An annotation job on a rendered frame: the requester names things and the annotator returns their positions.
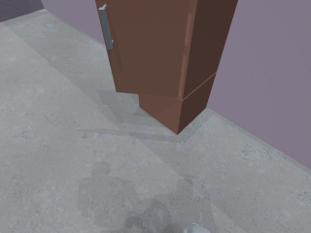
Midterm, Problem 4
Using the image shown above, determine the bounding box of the handle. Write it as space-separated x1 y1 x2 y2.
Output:
98 4 114 50

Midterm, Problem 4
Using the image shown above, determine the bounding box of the cupboard door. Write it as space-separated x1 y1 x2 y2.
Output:
95 0 190 98

